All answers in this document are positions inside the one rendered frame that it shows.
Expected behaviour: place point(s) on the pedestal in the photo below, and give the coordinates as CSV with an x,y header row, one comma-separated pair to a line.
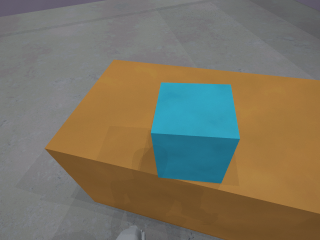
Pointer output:
x,y
271,189

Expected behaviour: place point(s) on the robot left thigh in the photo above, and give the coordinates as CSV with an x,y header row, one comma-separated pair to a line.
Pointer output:
x,y
132,234

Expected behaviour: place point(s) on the carton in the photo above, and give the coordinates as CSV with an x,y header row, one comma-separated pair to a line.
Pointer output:
x,y
195,131

